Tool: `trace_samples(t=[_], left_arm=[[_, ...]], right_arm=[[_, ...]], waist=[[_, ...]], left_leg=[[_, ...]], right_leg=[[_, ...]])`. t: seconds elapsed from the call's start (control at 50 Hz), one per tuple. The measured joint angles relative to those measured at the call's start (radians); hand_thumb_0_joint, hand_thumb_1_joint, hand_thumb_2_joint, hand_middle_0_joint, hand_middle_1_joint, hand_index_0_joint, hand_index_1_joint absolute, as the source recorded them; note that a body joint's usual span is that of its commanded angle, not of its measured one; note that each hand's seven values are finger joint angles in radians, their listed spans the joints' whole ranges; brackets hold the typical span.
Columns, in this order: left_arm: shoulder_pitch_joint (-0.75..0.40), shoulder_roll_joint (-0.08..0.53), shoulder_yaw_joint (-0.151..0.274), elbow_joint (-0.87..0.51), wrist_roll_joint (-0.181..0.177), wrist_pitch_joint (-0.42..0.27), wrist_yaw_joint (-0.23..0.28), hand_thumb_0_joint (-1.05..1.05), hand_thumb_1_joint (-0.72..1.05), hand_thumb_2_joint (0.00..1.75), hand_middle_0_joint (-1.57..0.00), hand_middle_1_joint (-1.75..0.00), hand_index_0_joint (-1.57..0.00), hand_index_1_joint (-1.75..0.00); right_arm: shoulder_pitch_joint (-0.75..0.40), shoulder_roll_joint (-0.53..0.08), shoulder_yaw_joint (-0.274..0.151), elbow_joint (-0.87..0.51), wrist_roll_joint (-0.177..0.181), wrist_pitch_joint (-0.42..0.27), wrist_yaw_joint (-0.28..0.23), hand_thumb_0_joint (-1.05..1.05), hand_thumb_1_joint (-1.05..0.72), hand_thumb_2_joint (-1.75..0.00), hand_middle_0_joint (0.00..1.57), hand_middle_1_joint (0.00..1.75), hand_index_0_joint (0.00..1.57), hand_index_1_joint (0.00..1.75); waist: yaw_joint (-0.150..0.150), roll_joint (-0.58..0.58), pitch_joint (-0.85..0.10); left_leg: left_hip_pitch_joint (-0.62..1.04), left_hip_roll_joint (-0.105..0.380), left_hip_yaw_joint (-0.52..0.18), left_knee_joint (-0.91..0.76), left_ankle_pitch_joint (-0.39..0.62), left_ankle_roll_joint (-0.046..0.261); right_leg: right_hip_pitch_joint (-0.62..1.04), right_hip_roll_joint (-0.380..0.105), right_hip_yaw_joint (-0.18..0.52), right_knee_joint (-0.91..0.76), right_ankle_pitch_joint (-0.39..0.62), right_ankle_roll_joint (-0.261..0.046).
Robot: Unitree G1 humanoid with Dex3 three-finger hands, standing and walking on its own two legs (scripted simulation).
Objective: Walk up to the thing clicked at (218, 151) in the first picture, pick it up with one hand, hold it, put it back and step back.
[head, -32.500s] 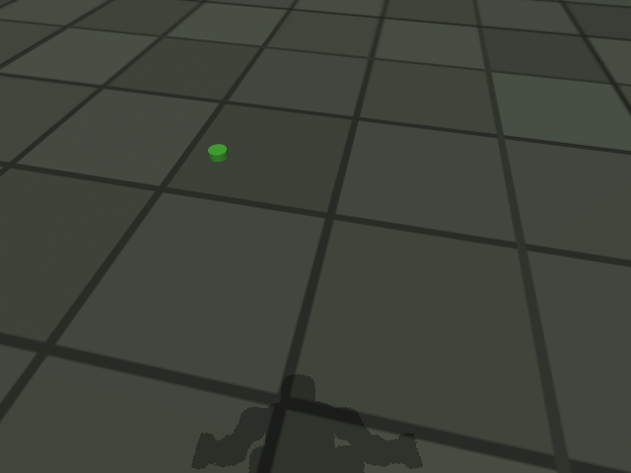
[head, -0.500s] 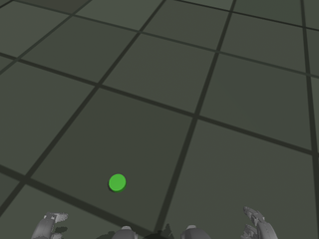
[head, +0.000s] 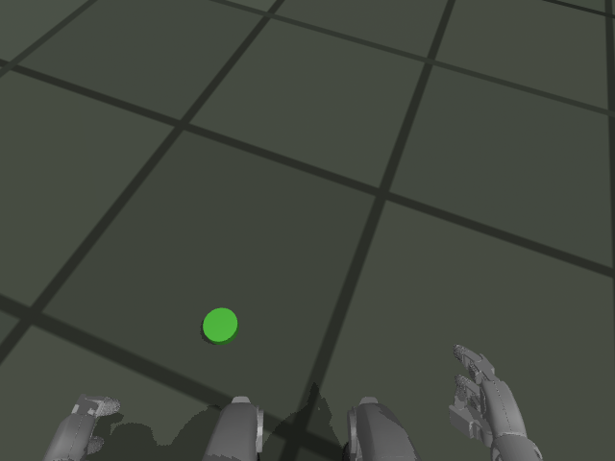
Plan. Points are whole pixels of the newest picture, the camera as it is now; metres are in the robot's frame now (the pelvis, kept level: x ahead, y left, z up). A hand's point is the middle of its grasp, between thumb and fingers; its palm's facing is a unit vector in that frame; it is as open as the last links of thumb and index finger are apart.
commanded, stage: rise first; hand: left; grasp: from above
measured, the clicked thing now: (221, 326) +0.45 +0.23 -0.64
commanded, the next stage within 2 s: none
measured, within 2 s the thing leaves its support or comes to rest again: neither
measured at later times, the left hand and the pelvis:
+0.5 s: hand (150, 381) +0.26 +0.29 -0.32, palm faces -0.42 -0.42 -0.81, open 14.1 cm; pelvis -0.06 -0.01 -0.18, yaw -1 degrees
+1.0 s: hand (169, 345) +0.35 +0.30 -0.43, palm faces -0.44 -0.08 -0.90, open 14.1 cm; pelvis -0.09 +0.01 -0.29, yaw -5 degrees
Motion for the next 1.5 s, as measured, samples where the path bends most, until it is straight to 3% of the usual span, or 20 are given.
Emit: trace_samples(t=[0.06,0.12,0.26,0.36,0.48,0.6,0.76,0.86,0.98,1.22,1.5], left_arm=[[0.002,0.008,-0.005,-0.011,0.018,-0.004,0.001,-0.01,-0.55,0.99,-0.07,-1.08,-0.07,-1.08],[-0.035,0.028,-0.008,0.035,0.059,-0.04,0.003,-0.01,-0.55,0.98,-0.07,-1.08,-0.07,-1.08],[-0.204,0.104,0.001,0.181,0.205,-0.192,0.025,-0.01,-0.54,0.98,-0.07,-1.08,-0.07,-1.08],[-0.349,0.143,-0.002,0.241,0.323,-0.297,0.068,-0.01,-0.54,0.99,-0.07,-1.08,-0.07,-1.08],[-0.553,0.187,0.011,0.361,0.446,-0.324,0.12,-0.01,-0.55,1.01,-0.08,-1.08,-0.07,-1.08],[-0.741,0.24,0.009,0.51,0.553,-0.371,0.115,0.0,-0.55,1.03,-0.09,-1.07,-0.08,-1.08],[-0.878,0.319,0.02,0.654,0.699,-0.473,0.134,0.0,-0.53,1.03,-0.09,-1.05,-0.08,-1.06],[-0.945,0.363,0.02,0.739,0.799,-0.521,0.192,0.0,-0.53,1.04,-0.09,-1.04,-0.08,-1.04],[-1.028,0.397,0.005,0.841,0.902,-0.525,0.273,0.0,-0.53,1.04,-0.1,-1.0,-0.09,-1.01],[-1.158,0.437,-0.028,0.981,1.028,-0.518,0.343,0.0,-0.52,1.02,-0.11,-0.95,-0.1,-0.96],[-1.224,0.472,-0.002,1.087,1.055,-0.499,0.398,0.0,-0.54,1.02,-0.08,-1.01,-0.08,-1.01]], right_arm=[[-0.001,-0.002,0.001,-0.004,0.002,-0.004,0.004,0.01,-0.92,-0.91,0.21,0.3,0.2,0.3],[-0.009,-0.012,0.003,-0.003,0.002,-0.018,0.007,0.01,-0.92,-0.91,0.21,0.3,0.2,0.3],[-0.064,-0.045,-0.013,0.025,-0.007,-0.055,0.02,0.01,-0.9,-0.9,0.21,0.3,0.2,0.3],[-0.102,-0.064,-0.024,0.067,-0.004,-0.051,0.024,0.01,-0.89,-0.9,0.21,0.3,0.2,0.3],[-0.123,-0.069,-0.031,0.115,-0.005,-0.023,0.034,0.01,-0.89,-0.9,0.2,0.3,0.2,0.3],[-0.1,-0.064,-0.026,0.166,-0.022,0.008,0.053,0.01,-0.89,-0.9,0.2,0.3,0.2,0.3],[-0.047,-0.056,-0.016,0.196,-0.042,0.058,0.072,0.01,-0.88,-0.9,0.21,0.3,0.2,0.3],[-0.028,-0.056,-0.005,0.209,-0.057,0.088,0.083,0.01,-0.89,-0.9,0.2,0.3,0.2,0.3],[-0.026,-0.055,0.012,0.218,-0.076,0.116,0.099,0.01,-0.89,-0.9,0.2,0.3,0.2,0.3],[-0.04,-0.04,0.039,0.224,-0.115,0.129,0.122,0.01,-0.9,-0.9,0.21,0.3,0.2,0.3],[-0.037,-0.029,0.073,0.223,-0.152,0.121,0.144,0.0,-0.91,-0.9,0.21,0.3,0.2,0.3]], waist=[[0.001,0.0,-0.006],[0.001,0.0,-0.015],[-0.007,-0.009,-0.037],[-0.01,-0.008,-0.044],[-0.012,0.004,-0.022],[-0.014,0.011,0.003],[-0.048,0.002,0.03],[-0.077,-0.008,0.035],[-0.113,-0.015,0.04],[-0.165,-0.018,0.054],[-0.203,-0.026,0.069]], left_leg=[[-0.043,-0.002,-0.004,0.036,-0.008,0.0],[-0.109,-0.006,-0.008,0.089,-0.019,-0.001],[-0.368,-0.017,-0.012,0.308,-0.067,-0.008],[-0.562,-0.022,-0.016,0.477,-0.101,-0.013],[-0.755,-0.026,-0.028,0.635,-0.111,-0.02],[-0.898,-0.03,-0.046,0.765,-0.109,-0.024],[-1.021,-0.035,-0.07,0.896,-0.1,-0.021],[-1.077,-0.043,-0.083,0.955,-0.094,-0.016],[-1.13,-0.054,-0.088,1.005,-0.088,-0.007],[-1.21,-0.066,-0.085,1.072,-0.087,0.016],[-1.258,-0.065,-0.094,1.124,-0.114,0.013]], right_leg=[[-0.042,-0.001,-0.001,0.037,-0.009,0.0],[-0.108,-0.003,-0.002,0.092,-0.023,0.0],[-0.373,-0.007,0.011,0.325,-0.079,0.003],[-0.571,-0.003,0.02,0.498,-0.113,0.004],[-0.766,0.004,0.024,0.657,-0.123,0.005],[-0.907,0.015,0.021,0.78,-0.117,0.007],[-1.02,0.028,0.013,0.891,-0.097,0.018],[-1.063,0.031,0.007,0.935,-0.091,0.021],[-1.098,0.028,0.006,0.972,-0.092,0.018],[-1.156,0.027,0.012,1.023,-0.1,0.018],[-1.204,0.033,0.011,1.071,-0.12,0.03]])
